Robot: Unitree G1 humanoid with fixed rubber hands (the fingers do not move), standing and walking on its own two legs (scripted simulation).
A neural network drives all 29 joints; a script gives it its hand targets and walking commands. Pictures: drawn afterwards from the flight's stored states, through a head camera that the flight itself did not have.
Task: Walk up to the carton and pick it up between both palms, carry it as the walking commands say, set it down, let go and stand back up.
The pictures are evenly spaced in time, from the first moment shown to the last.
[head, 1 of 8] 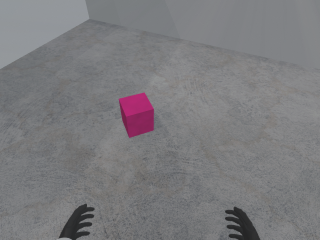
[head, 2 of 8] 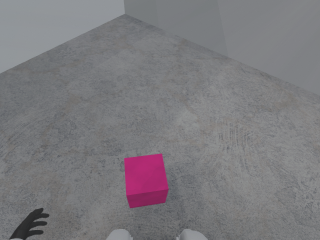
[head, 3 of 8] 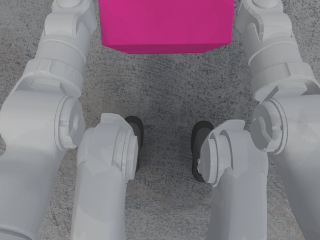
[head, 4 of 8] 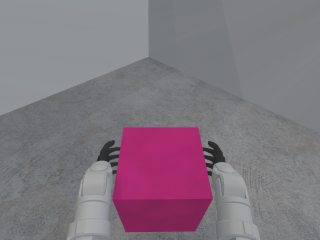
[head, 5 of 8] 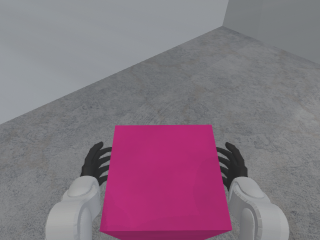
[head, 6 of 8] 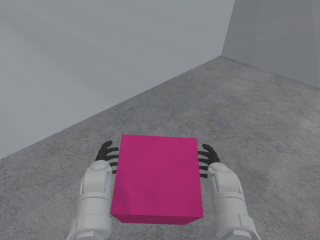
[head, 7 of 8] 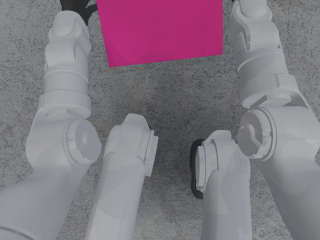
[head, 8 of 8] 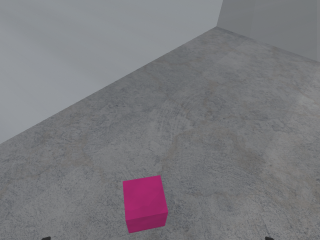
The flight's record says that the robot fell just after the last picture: no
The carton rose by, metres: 0.67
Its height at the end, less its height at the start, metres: +0.00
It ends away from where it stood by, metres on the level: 1.39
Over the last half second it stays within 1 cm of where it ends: yes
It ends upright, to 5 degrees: yes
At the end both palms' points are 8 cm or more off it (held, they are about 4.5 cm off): yes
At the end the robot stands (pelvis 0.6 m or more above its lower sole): yes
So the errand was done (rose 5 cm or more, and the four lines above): yes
